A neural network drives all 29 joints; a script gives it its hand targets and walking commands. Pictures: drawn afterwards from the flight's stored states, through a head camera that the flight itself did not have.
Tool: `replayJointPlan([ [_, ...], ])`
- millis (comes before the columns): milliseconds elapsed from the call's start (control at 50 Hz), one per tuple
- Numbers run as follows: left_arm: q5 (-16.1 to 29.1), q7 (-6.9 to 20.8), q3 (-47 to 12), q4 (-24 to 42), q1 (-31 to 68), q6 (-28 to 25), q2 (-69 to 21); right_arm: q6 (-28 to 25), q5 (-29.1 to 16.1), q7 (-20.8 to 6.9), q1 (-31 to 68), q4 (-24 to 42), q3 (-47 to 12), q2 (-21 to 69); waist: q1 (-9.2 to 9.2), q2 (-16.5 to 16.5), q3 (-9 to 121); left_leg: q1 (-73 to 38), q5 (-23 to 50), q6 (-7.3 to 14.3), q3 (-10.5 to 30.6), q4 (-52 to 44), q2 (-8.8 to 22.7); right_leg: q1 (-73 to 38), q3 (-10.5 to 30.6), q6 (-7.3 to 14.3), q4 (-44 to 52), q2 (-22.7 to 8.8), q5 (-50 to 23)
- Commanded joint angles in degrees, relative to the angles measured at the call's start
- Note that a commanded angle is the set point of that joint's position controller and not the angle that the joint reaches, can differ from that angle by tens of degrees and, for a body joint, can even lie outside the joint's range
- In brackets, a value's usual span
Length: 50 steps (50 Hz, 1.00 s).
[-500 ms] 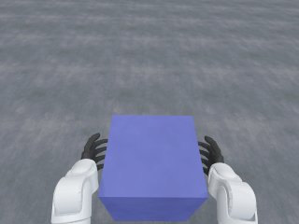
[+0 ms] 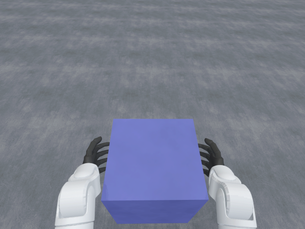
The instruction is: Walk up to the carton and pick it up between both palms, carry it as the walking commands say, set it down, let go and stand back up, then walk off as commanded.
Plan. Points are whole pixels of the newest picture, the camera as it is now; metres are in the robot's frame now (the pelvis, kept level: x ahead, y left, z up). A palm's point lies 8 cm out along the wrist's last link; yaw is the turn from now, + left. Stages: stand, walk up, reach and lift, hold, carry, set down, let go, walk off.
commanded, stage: carry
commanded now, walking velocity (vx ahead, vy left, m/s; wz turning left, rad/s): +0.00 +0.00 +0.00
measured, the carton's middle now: (152, 174) +0.29 +0.00 -0.01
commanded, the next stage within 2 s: hold in 1.48 s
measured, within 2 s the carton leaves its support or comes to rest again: neither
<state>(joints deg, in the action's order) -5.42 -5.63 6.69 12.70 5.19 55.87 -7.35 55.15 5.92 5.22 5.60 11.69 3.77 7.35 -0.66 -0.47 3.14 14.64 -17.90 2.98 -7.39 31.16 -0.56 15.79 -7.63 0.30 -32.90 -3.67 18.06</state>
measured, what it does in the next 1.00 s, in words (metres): shifts its weight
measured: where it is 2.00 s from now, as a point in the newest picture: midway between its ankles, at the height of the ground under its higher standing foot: outside the picture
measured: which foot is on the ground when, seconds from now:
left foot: down 0.00-1.00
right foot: down 0.00-1.00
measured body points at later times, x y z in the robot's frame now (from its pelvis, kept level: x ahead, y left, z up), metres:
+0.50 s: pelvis -0.05 -0.02 +0.00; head -0.06 -0.03 +0.45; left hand +0.23 +0.13 +0.07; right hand +0.22 -0.17 +0.07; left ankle -0.01 +0.08 -0.73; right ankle -0.01 -0.11 -0.73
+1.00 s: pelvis -0.07 -0.02 +0.00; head -0.09 -0.02 +0.45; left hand +0.20 +0.14 +0.06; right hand +0.21 -0.16 +0.06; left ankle -0.01 +0.08 -0.73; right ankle -0.01 -0.11 -0.73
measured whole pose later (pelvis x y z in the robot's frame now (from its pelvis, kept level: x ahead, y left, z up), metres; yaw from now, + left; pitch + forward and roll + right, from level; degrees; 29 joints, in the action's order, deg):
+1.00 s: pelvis -0.07 -0.02 +0.00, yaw +1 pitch +1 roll +0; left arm -5.0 -5.4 7.7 12.1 7.3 59.4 -7.5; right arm 59.9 6.0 6.2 7.0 13.0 4.3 7.5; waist 0.0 -0.2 3.9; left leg 21.4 -10.7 2.0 -6.3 31.0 0.8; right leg 21.9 -9.1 3.0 -32.0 -2.5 11.3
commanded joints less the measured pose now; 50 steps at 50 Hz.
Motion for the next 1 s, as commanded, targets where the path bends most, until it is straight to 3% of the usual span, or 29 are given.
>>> replayJointPlan([
  [0, 14.42, 8.00, -34.54, 9.85, 25.86, -1.61, -45.96, -1.16, -13.92, -7.32, 25.66, 8.07, -31.10, 46.35, 0.31, 1.31, 16.73, -0.96, 14.31, 0.36, 9.73, -8.48, 10.18, -8.02, 5.12, 2.12, 2.86, -5.69, -13.56],
  [60, 14.57, 8.23, -34.42, 9.35, 26.14, -0.87, -46.63, -0.66, -14.27, -7.27, 27.63, 9.79, -31.64, 46.48, 0.33, 0.73, 16.29, -1.23, 12.61, 0.49, 9.42, -8.35, 9.76, -6.57, 5.95, 2.21, 3.83, -6.08, -12.72],
  [80, 16.73, 8.05, -37.30, 13.85, 27.40, -0.03, -48.97, 0.35, -15.81, -7.12, 27.15, 12.49, -33.85, 49.46, 0.40, 1.17, 15.59, -0.15, 11.41, 0.20, 9.12, -8.36, 9.47, -5.92, 6.18, 2.40, 3.95, -6.15, -12.20],
  [100, 14.53, 8.12, -33.98, 8.26, 26.18, 0.18, -45.26, 0.66, -13.06, -7.02, 24.62, 5.29, -30.10, 46.33, 0.39, 1.21, 16.03, -0.40, 12.20, 0.34, 9.28, -7.88, 9.53, -6.12, 6.05, 2.29, 3.69, -6.13, -13.06],
  [120, 16.79, 8.14, -37.10, 14.12, 28.17, 0.62, -48.03, 1.13, -15.28, -6.97, 26.22, 11.13, -33.20, 49.24, 0.44, 0.28, 16.04, 0.02, 11.75, 0.23, 9.00, -7.52, 9.39, -6.28, 6.50, 2.44, 4.29, -6.34, -13.10],
  [140, 14.25, 8.15, -33.10, 6.93, 24.78, 0.96, -45.04, 1.06, -13.46, -6.83, 25.57, 6.69, -30.50, 45.68, 0.38, 0.17, 16.02, -0.02, 12.08, 0.29, 8.68, -6.73, 9.07, -6.33, 6.77, 2.67, 4.62, -6.64, -15.08],
  [180, 17.12, 8.30, -36.64, 13.30, 26.80, 1.49, -48.61, 1.64, -16.10, -6.91, 26.88, 12.95, -33.76, 49.30, 0.29, 0.25, 16.20, -0.67, 11.57, -0.41, 8.05, -6.23, 8.47, -5.00, 7.20, 2.86, 4.71, -7.09, -14.24],
  [220, 17.48, 7.97, -36.92, 13.76, 26.03, 3.01, -48.67, 3.10, -16.09, -6.46, 26.03, 13.90, -33.69, 49.03, 0.44, 0.22, 16.23, 0.56, 10.89, 0.14, 9.11, -6.58, 8.73, -5.17, 7.34, 3.02, 4.81, -6.67, -11.65],
  [260, 15.84, 7.98, -34.43, 10.18, 26.22, 3.17, -45.62, 3.46, -14.41, -6.56, 24.87, 8.68, -31.00, 46.61, 0.39, 1.29, 14.02, 1.59, 7.39, -0.06, 9.46, -8.02, 8.94, -2.93, 7.54, 2.94, 5.88, -6.38, -6.99],
  [320, 17.78, 8.00, -35.82, 13.29, 26.89, 3.77, -48.98, 3.96, -16.78, -6.32, 27.58, 15.03, -33.74, 49.39, 0.40, -2.35, 16.91, 0.73, 6.92, -0.52, 8.17, -5.07, 7.92, -3.63, 9.01, 3.43, 6.86, -7.39, -9.16],
  [380, 18.34, 7.80, -36.42, 14.81, 26.64, 4.41, -49.52, 4.77, -17.44, -6.22, 26.46, 16.00, -34.37, 49.87, 0.32, -1.23, 16.51, 1.72, 6.62, -0.82, 8.08, -4.25, 7.57, -2.81, 9.39, 3.78, 7.33, -7.80, -9.62],
  [400, 15.99, 7.70, -33.43, 9.96, 25.08, 4.53, -46.52, 4.94, -15.78, -6.21, 25.53, 10.93, -32.16, 47.60, 0.37, -1.93, 17.07, 0.94, 6.71, -0.83, 7.64, -3.89, 7.28, -3.30, 9.53, 3.76, 7.70, -8.18, -10.18],
  [420, 18.39, 7.59, -36.67, 15.30, 24.82, 4.85, -50.17, 5.09, -18.75, -6.22, 27.22, 18.75, -35.87, 50.38, 0.32, -1.26, 16.92, 1.07, 6.98, -0.87, 7.93, -4.10, 7.20, -2.40, 9.78, 3.84, 7.62, -7.99, -8.89],
  [440, 16.64, 7.59, -34.12, 11.71, 26.03, 4.66, -47.92, 5.19, -16.63, -6.35, 26.30, 12.88, -32.96, 48.60, 0.37, -1.18, 16.51, 1.60, 7.32, -0.79, 8.10, -4.42, 7.45, -2.74, 9.30, 3.62, 7.31, -7.75, -8.77],
  [460, 17.77, 7.56, -35.61, 14.46, 26.15, 4.55, -49.59, 4.97, -18.05, -6.39, 27.07, 16.46, -34.38, 49.87, 0.36, -0.37, 17.49, 1.29, 8.46, -0.93, 7.87, -3.92, 7.64, -2.60, 8.78, 3.64, 6.46, -7.69, -10.17],
  [480, 16.10, 7.51, -33.51, 11.03, 25.73, 4.49, -46.99, 4.93, -16.51, -6.42, 26.32, 12.34, -32.50, 47.76, 0.40, -0.84, 16.51, 2.57, 6.42, -1.04, 8.03, -4.11, 7.18, -2.71, 9.34, 3.64, 7.57, -7.63, -8.24],
  [500, 18.36, 7.44, -36.70, 16.50, 26.01, 4.75, -50.51, 5.21, -19.06, -6.41, 27.32, 18.52, -35.93, 50.86, 0.35, -0.74, 16.33, 1.86, 8.34, -0.90, 8.00, -3.83, 7.38, -2.04, 9.42, 3.91, 6.94, -7.94, -10.07],
  [540, 16.19, 7.33, -33.36, 10.87, 24.28, 5.13, -47.74, 5.54, -17.08, -6.23, 26.71, 14.33, -32.98, 47.72, 0.40, -1.74, 17.11, 2.34, 5.19, -1.00, 8.03, -3.49, 7.08, -1.68, 10.40, 4.21, 8.59, -7.92, -5.86],
  [560, 17.23, 7.48, -35.35, 13.72, 25.07, 4.93, -48.77, 5.34, -17.71, -6.39, 26.30, 16.19, -33.96, 48.81, 0.44, 0.18, 17.24, 2.07, 5.15, -1.12, 8.32, -3.93, 7.30, -1.80, 10.67, 4.24, 8.38, -7.99, -5.58],
  [620, 16.24, 7.50, -33.59, 10.93, 25.32, 4.48, -47.52, 5.14, -16.45, -6.57, 25.92, 13.21, -32.32, 47.40, 0.44, -0.37, 17.37, 1.01, 5.02, -0.68, 8.52, -4.34, 7.33, -0.46, 10.19, 3.79, 8.92, -7.46, -3.89],
  [660, 18.08, 7.39, -36.18, 15.92, 27.26, 4.62, -49.73, 5.34, -18.10, -6.41, 26.73, 16.51, -34.23, 49.99, 0.45, -0.11, 15.18, 3.54, 4.08, -0.77, 9.22, -5.20, 7.53, -0.19, 10.14, 3.72, 9.25, -7.33, -1.29],
  [720, 16.46, 7.47, -33.99, 10.96, 24.28, 4.59, -48.12, 4.94, -16.80, -6.33, 26.42, 14.79, -32.90, 47.53, 0.38, -0.70, 17.58, 2.33, 6.65, -0.71, 9.24, -4.57, 7.81, -1.31, 9.21, 3.54, 8.15, -6.77, -4.56],
  [780, 15.02, 7.92, -32.59, 7.73, 26.01, 3.64, -47.05, 4.09, -14.98, -6.73, 27.25, 10.04, -30.75, 46.65, 0.54, 0.03, 15.74, 3.91, 3.66, -0.40, 10.27, -6.46, 8.42, -0.34, 8.85, 3.40, 8.31, -6.43, -0.27],
  [800, 16.44, 7.93, -34.33, 11.27, 26.58, 3.26, -49.40, 3.75, -16.79, -6.88, 28.17, 13.78, -32.86, 49.03, 0.53, 0.10, 15.91, 4.27, 3.44, -0.31, 10.26, -6.22, 8.42, -0.96, 8.89, 3.50, 8.56, -5.96, -0.44],
  [820, 15.14, 8.08, -32.55, 7.64, 26.36, 2.68, -47.41, 3.14, -15.09, -7.07, 26.76, 9.64, -30.49, 46.88, 0.50, 1.08, 16.93, 3.77, 3.48, -0.34, 10.16, -6.57, 8.23, -0.93, 9.12, 3.72, 8.09, -5.95, 0.15],
  [840, 16.98, 8.28, -35.54, 11.83, 28.55, 2.39, -50.62, 2.74, -16.51, -7.22, 28.49, 13.90, -32.67, 49.78, 0.53, 1.40, 17.04, 3.64, 4.21, -0.24, 10.43, -6.50, 8.58, -1.19, 9.07, 3.81, 7.97, -5.88, -1.15],
  [860, 15.10, 8.33, -32.64, 7.19, 26.96, 2.39, -47.86, 2.77, -14.87, -7.21, 27.35, 9.15, -30.44, 47.24, 0.54, 0.77, 16.23, 4.04, 4.47, -0.03, 10.72, -6.93, 8.52, -1.01, 8.80, 3.63, 8.09, -5.80, -1.22],
  [960, 15.58, 8.77, -33.51, 7.81, 26.68, 1.55, -48.61, 1.52, -15.21, -7.16, 29.20, 12.04, -31.11, 47.15, 0.44, 0.72, 16.16, 4.31, 2.61, 0.32, 11.29, -7.87, 8.77, -0.79, 8.77, 3.41, 8.29, -5.46, 1.13],
  [980, 15.45, 8.82, -33.83, 7.19, 27.96, 1.02, -48.54, 1.52, -14.22, -7.54, 26.60, 7.68, -30.19, 48.02, 0.45, 1.96, 17.29, 2.95, 3.82, 0.15, 10.52, -7.01, 8.23, -0.84, 8.91, 3.63, 8.33, -5.57, -0.57],
])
